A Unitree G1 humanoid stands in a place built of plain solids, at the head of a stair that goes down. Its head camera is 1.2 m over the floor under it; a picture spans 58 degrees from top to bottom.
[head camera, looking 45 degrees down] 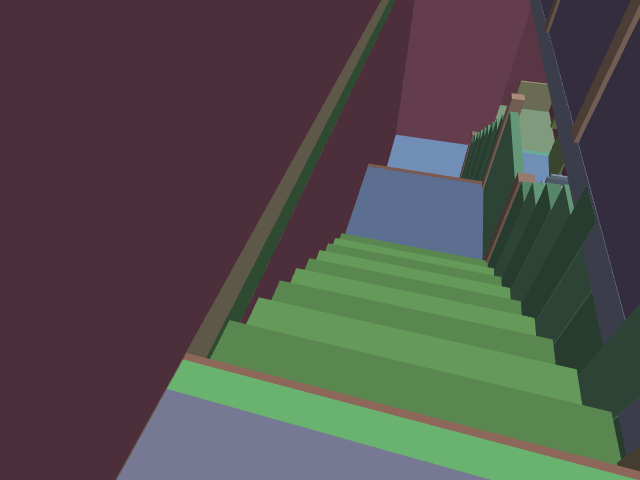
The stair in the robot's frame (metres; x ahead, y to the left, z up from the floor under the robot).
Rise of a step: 0.18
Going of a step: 0.26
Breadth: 1.34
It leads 15 degrees to the right of straight ahead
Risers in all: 10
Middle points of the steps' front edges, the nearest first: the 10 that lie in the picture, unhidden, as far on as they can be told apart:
0.53 -0.23 0.00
0.78 -0.30 -0.18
1.03 -0.37 -0.37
1.27 -0.44 -0.55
1.52 -0.51 -0.73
1.77 -0.57 -0.92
2.02 -0.64 -1.10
2.27 -0.71 -1.28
2.52 -0.78 -1.47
2.77 -0.85 -1.65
